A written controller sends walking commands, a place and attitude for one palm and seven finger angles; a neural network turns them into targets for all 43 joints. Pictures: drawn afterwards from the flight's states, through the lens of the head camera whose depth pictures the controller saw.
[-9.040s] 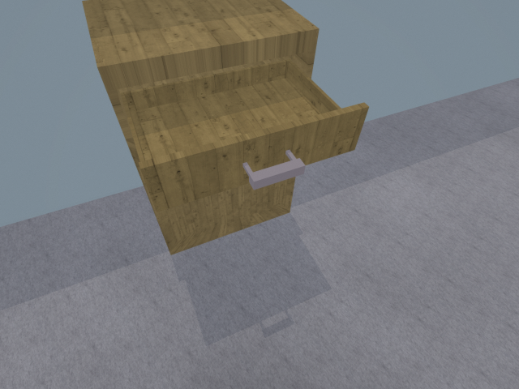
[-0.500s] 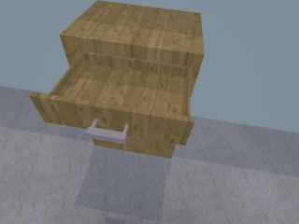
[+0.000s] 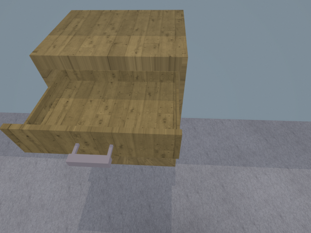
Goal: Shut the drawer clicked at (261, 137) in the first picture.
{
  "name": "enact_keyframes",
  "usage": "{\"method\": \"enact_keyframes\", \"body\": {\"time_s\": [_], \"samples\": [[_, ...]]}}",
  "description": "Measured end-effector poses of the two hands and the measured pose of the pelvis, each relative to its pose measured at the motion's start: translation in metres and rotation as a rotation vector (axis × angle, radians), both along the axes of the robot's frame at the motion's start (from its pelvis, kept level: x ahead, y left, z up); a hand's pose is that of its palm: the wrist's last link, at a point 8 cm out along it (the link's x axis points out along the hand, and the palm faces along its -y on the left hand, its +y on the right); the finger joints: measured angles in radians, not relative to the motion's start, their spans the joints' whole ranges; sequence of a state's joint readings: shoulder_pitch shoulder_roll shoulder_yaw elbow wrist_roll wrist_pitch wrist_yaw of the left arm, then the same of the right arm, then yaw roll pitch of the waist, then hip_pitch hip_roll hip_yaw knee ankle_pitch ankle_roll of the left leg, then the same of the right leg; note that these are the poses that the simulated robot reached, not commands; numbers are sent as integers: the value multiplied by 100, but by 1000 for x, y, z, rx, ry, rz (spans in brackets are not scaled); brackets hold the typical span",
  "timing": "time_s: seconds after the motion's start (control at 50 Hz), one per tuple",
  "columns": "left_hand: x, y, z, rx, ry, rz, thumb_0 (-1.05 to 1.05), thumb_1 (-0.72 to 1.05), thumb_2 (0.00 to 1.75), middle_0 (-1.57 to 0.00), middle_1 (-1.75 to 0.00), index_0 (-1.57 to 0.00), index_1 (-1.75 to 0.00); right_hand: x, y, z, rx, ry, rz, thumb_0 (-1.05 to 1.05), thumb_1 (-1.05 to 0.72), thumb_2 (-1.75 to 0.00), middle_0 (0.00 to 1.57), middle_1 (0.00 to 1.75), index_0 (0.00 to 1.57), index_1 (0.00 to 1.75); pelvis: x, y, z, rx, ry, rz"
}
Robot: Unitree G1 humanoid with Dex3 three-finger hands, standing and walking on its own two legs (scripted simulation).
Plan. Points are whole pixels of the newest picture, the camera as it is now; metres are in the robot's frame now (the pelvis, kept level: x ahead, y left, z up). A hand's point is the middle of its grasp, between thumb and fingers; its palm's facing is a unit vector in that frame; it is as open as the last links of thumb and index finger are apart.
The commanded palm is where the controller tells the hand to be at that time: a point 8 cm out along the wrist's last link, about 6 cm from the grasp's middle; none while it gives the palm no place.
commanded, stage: come to a stop and stand still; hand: left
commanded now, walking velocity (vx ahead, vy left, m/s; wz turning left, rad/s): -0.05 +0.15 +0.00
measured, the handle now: (91, 153) +0.34 +0.22 -0.03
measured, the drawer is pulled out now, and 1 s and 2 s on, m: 0.30 0.30 0.30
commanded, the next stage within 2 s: look again from close up in 1.46 s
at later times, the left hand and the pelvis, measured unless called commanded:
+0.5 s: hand out of the picture +0.01 +0.22 -0.17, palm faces +0.02 -0.97 -0.24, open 7.3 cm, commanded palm none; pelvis -0.03 +0.03 +0.00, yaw +0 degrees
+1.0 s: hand out of the picture +0.01 +0.20 -0.17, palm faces +0.00 -0.98 -0.20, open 7.3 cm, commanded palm none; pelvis +0.00 +0.03 +0.00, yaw -1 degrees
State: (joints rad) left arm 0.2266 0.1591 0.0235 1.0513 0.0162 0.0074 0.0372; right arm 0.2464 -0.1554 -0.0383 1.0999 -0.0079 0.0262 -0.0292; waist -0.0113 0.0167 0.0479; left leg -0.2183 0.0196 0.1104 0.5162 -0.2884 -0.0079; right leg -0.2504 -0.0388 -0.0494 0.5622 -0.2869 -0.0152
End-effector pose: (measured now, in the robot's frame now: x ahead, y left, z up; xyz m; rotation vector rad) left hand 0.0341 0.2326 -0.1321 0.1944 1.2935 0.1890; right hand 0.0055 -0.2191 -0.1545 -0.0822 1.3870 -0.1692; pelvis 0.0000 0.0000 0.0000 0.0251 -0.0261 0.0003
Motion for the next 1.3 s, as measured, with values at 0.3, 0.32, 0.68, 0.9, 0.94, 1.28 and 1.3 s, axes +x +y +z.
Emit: {"method": "enact_keyframes", "body": {"time_s": [0.3, 0.32, 0.68, 0.9, 0.94, 1.28, 1.3], "samples": [[-20, 2, -7, -13, -16, -4, 0, 92, 89, -20, -30, -21, -30, -28, -1, 4, -15, -2, 21, 1, -91, -90, 20, 30, 20, 30, -24, 5, -3, -18, 3, 0], [-22, 5, -8, -15, -18, -11, 0, 92, 89, -20, -30, -21, -30, -26, 1, 5, -19, -24, 22, 1, -91, -90, 20, 30, 20, 30, -26, 8, -4, -18, 2, 1], [-51, 35, 1, -12, 51, -6, 0, 91, 89, -20, -30, -20, -30, -12, 28, 10, -5, -74, 75, 1, -92, -90, 20, 30, 20, 30, -22, 35, 2, -11, 14, -14], [-40, 17, -5, -51, 89, -4, 0, 91, 89, -20, -30, -20, -30, 1, 25, 11, -17, -41, 67, 1, -91, -90, 20, 30, 20, 30, -3, 30, 4, -15, 7, -19], [-35, 15, -6, -54, 86, -9, 1, 91, 89, -20, -30, -20, -30, 3, 24, 12, -19, -37, 64, 1, -91, -90, 20, 30, 20, 30, -1, 29, 4, -16, 6, -20], [-2, 14, -3, -33, 55, -23, 1, 92, 89, -20, -30, -20, -30, 3, 23, 11, -4, 11, 43, 1, -91, -90, 20, 30, 20, 30, 14, 20, 6, -16, 7, -22], [-1, 14, -3, -33, 56, -22, 1, 92, 89, -20, -30, -20, -30, 2, 23, 11, -4, 13, 42, 1, -91, -90, 20, 30, 20, 30, 15, 20, 6, -16, 8, -22]]}}
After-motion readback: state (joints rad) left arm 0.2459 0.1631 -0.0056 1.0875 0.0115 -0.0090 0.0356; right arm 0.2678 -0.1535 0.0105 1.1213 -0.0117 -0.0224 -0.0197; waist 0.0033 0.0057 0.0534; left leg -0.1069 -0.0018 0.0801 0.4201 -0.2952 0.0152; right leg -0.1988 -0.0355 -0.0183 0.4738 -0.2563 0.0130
